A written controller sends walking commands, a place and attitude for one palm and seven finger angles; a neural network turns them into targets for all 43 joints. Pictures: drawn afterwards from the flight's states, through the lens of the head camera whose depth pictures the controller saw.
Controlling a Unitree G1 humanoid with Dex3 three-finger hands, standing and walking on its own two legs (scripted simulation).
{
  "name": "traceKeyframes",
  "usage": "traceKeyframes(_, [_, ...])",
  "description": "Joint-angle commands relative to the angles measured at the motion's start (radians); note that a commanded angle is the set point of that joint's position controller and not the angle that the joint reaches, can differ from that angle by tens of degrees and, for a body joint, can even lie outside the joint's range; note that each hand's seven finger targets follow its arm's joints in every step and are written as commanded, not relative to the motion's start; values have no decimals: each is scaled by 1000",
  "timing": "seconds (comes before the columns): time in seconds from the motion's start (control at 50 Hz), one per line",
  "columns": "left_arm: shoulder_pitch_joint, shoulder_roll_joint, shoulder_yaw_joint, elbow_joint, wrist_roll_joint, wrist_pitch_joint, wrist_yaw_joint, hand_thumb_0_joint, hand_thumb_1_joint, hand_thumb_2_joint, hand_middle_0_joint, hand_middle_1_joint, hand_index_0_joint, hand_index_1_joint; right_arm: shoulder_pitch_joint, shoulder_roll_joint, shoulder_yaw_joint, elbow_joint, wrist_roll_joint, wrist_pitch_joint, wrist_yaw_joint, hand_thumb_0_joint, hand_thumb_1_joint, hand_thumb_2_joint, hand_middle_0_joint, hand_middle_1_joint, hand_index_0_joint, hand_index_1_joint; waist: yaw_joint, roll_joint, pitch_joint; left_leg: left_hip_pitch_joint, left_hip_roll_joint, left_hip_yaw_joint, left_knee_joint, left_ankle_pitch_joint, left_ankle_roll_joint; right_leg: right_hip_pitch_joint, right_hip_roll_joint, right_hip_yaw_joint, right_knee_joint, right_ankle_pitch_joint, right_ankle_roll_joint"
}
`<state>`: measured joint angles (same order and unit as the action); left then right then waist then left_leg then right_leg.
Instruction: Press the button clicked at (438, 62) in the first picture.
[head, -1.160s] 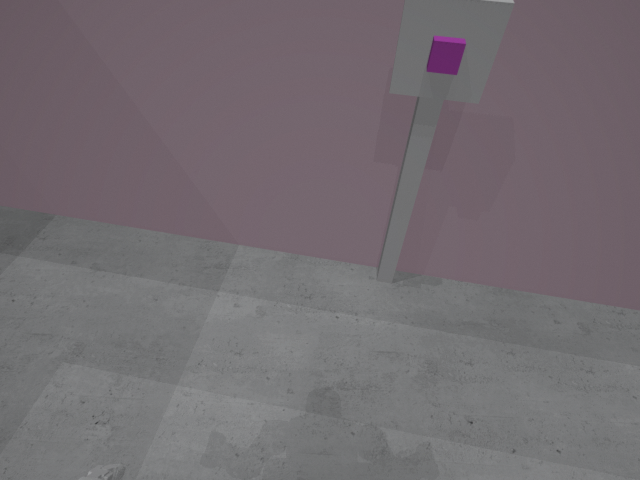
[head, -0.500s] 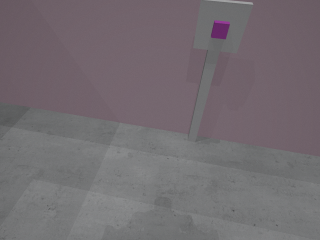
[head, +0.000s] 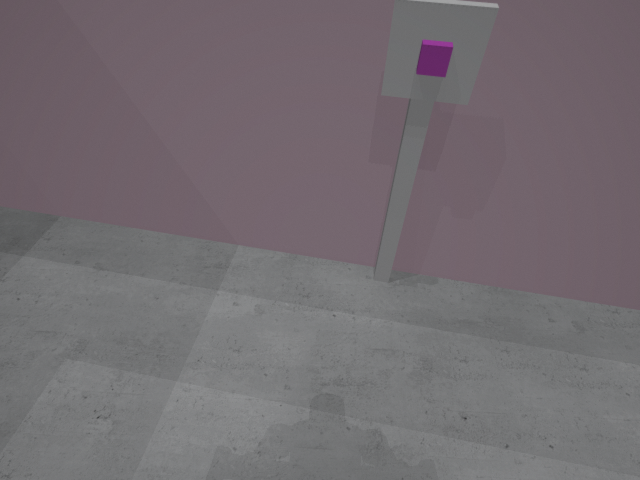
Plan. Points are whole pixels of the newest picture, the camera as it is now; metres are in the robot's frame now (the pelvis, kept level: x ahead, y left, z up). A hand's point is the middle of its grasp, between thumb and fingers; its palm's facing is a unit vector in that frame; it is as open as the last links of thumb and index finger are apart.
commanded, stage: look at it before walking up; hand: left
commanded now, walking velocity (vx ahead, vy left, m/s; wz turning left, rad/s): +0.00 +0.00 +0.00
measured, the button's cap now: (434, 57) +0.95 -0.20 +0.12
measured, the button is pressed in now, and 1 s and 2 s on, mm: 0 0 0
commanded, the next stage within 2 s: walk to a spot facing it in 0.28 s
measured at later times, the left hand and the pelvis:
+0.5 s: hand out of the picture +0.08 +0.24 -0.16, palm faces -0.03 -0.94 -0.33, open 7.4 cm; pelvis +0.01 -0.01 +0.00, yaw -1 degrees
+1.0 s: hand out of the picture +0.06 +0.15 -0.17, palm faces -0.20 -0.95 -0.23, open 7.4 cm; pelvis -0.02 -0.03 -0.01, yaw -15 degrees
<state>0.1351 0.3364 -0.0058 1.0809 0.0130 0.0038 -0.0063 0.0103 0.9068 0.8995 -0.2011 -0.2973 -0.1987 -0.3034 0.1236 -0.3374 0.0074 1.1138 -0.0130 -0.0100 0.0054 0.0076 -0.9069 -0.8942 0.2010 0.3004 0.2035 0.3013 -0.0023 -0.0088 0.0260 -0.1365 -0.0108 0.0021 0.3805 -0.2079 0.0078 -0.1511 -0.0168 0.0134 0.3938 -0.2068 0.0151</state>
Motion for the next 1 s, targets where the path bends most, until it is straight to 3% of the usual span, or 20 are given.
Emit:
traceKeyframes(0.0, [-43, 209, 39, -61, -1, -27, 17, 0, 900, 900, -200, -300, -200, -300, -59, -214, -43, -64, 5, -26, -16, 0, -900, -900, 200, 300, 200, 300, 4, 2, -37, -11, 125, -111, -80, 95, 25, -3, -103, 91, -68, 74, -39])
traceKeyframes(0.38, [-40, 216, 39, -56, -2, -30, 17, 0, 900, 900, -200, -300, -200, -300, -66, -217, -43, -64, 6, -24, -20, 0, -900, -900, 200, 300, 200, 300, 4, 4, -51, 32, 132, -93, -68, 153, 18, 5, -105, 101, -70, 162, -45])
traceKeyframes(0.4, [-40, 208, 41, -63, -2, -25, 17, 0, 900, 900, -200, -300, -200, -300, -56, -209, -44, -66, 4, -23, -23, 0, -900, -900, 200, 300, 200, 300, 1, 2, -52, 40, 136, -80, -52, 170, 16, -4, -102, 107, -55, 198, -47])
traceKeyframes(0.46, [25, 106, 29, -73, -2, 9, 23, 0, 900, 900, -200, -300, -200, -300, 14, -94, -32, -76, 3, 0, -30, 0, -900, -900, 200, 300, 200, 300, -4, -8, -61, 36, 142, -22, 20, 197, -5, -40, -95, 123, 16, 290, -37])
traceKeyframes(0.52, [45, 105, 45, -118, 3, 28, 20, 0, 900, 900, -200, -300, -200, -300, 34, -112, -52, -118, 1, 14, -38, 0, -900, -900, 200, 300, 200, 300, -6, 21, -41, 25, 171, -15, 47, 176, 6, -121, -63, 125, 101, 281, -38])
traceKeyframes(0.58, [51, 84, 55, -163, 6, 36, 11, 0, 900, 900, -200, -300, -200, -300, 32, -126, -74, -162, -1, 18, -42, 0, -900, -900, 200, 300, 200, 300, -7, 92, -42, 13, 241, -55, 31, 172, 50, -192, -8, 84, 243, 180, -21])
traceKeyframes(0.62, [69, 55, 60, -185, 6, 42, 5, 0, 900, 900, -200, -300, -200, -300, 17, -131, -86, -187, -1, 14, -40, 0, -900, -900, 200, 300, 200, 300, 5, 181, -34, -3, 338, -99, 5, 267, 122, -240, 22, 20, 413, -156, -5])
traceKeyframes(0.64, [71, 44, 67, -198, 6, 46, 3, 0, 900, 900, -200, -300, -200, -300, 12, -128, -89, -199, -4, 13, -39, 0, -900, -900, 200, 300, 200, 300, 5, 197, -22, -38, 371, -99, -2, 303, 152, -233, 12, -1, 472, -271, 1])
traceKeyframes(0.66, [90, 35, 73, -206, 5, 46, 0, 0, 900, 900, -200, -300, -200, -300, -10, -123, -92, -212, -7, 11, -40, 0, -900, -900, 200, 300, 200, 300, 22, 190, -15, -74, 378, -76, 28, 341, 152, -198, -13, 5, 455, -289, -4])
traceKeyframes(0.68, [132, 27, 78, -204, 6, 42, -4, 0, 900, 900, -200, -300, -200, -300, -28, -120, -94, -222, -10, 12, -39, 0, -900, -900, 200, 300, 200, 300, 47, 161, -22, -100, 353, -26, 98, 348, 120, -134, -19, -9, 369, -232, -7])
traceKeyframes(0.7, [203, 35, 85, -189, 9, 34, -5, 0, 900, 900, -200, -300, -200, -300, -52, -115, -97, -231, -7, 16, -37, 0, -900, -900, 200, 300, 200, 300, 84, 115, -26, -161, 301, 42, 232, 262, 66, -40, -25, -10, 227, -74, -9])
traceKeyframes(0.72, [242, 119, 101, -185, 21, 17, 3, 0, 900, 900, -200, -300, -200, -300, -23, -62, -90, -245, 1, 28, -31, 0, -900, -900, 200, 300, 200, 300, 87, -176, -41, -290, 155, 140, 505, -20, -28, 25, -160, 223, 9, 168, -52])
traceKeyframes(0.74, [245, 182, 107, -197, 14, 10, 15, 0, 900, 900, -200, -300, -200, -300, -35, -5, -79, -286, 7, 30, -28, 0, -900, -900, 200, 300, 200, 300, 75, -334, -17, -439, 40, 83, 694, -386, -65, -18, -360, 537, -102, 370, -167])
traceKeyframes(0.76, [238, 155, 109, -206, 7, 15, 23, 0, 900, 900, -200, -300, -200, -300, -54, -29, -83, -278, 6, 40, -33, 0, -900, -900, 200, 300, 200, 300, 87, -248, -31, -405, 60, -41, 762, -354, -49, -77, -331, 544, -146, 183, -199])
traceKeyframes(0.78, [165, 136, 107, -222, 8, 17, 24, 0, 900, 900, -200, -300, -200, -300, -52, -27, -89, -269, 7, 37, -30, 0, -900, -900, 200, 300, 200, 300, 52, -187, 6, -436, 73, -55, 800, -284, -49, -96, -295, 520, -145, 59, -215])
traceKeyframes(0.82, [97, 89, 99, -244, 4, 12, 24, 0, 900, 900, -200, -300, -200, -300, -9, -22, -90, -240, -1, 34, -23, 0, -900, -900, 200, 300, 200, 300, 15, -87, -13, -399, 92, -43, 774, -171, -64, -100, -224, 399, -114, 71, -192])
traceKeyframes(0.86, [102, 76, 100, -243, 5, 9, 23, 0, 900, 900, -200, -300, -200, -300, 26, 0, -87, -223, -4, 37, -25, 0, -900, -900, 200, 300, 200, 300, 9, -96, -51, -376, 85, -23, 737, -140, -74, -79, -190, 343, -99, 96, -178])
traceKeyframes(0.9, [141, 73, 104, -230, 6, 10, 20, 0, 900, 900, -200, -300, -200, -300, 9, 8, -86, -228, -3, 37, -28, 0, -900, -900, 200, 300, 200, 300, 29, -87, -52, -372, 72, -19, 691, -149, -77, -70, -181, 364, -98, 98, -182])
traceKeyframes(0.98, [159, 80, 114, -225, 9, 16, 17, 0, 900, 900, -200, -300, -200, -300, 7, 22, -83, -243, -1, 32, -31, 0, -900, -900, 200, 300, 200, 300, 39, -118, -74, -361, 57, -7, 577, -173, -78, -21, -164, 386, -89, 102, -189])
